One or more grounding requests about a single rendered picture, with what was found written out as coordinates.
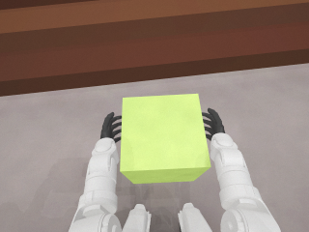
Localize right robot hand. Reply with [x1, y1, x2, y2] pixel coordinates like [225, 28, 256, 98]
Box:
[202, 108, 225, 141]

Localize right robot forearm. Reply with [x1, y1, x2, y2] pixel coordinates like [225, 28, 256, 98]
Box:
[210, 132, 281, 232]

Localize robot left upper arm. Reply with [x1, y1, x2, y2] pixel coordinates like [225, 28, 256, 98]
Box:
[69, 213, 122, 232]

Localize right robot shin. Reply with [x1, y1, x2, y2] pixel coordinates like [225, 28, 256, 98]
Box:
[183, 203, 200, 212]

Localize robot shin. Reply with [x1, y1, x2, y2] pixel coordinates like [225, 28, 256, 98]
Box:
[183, 203, 200, 212]
[129, 204, 146, 214]

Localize left robot forearm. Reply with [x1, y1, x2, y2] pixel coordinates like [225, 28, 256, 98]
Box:
[69, 137, 120, 231]

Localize left robot hand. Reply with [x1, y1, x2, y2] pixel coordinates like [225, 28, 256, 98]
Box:
[100, 112, 123, 143]

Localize robot right upper arm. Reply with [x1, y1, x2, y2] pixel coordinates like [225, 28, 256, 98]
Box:
[220, 207, 281, 232]

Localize left robot shin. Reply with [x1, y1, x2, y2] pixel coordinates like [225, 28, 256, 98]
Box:
[129, 204, 146, 214]

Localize carton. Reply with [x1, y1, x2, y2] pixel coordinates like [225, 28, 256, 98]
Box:
[120, 94, 211, 184]

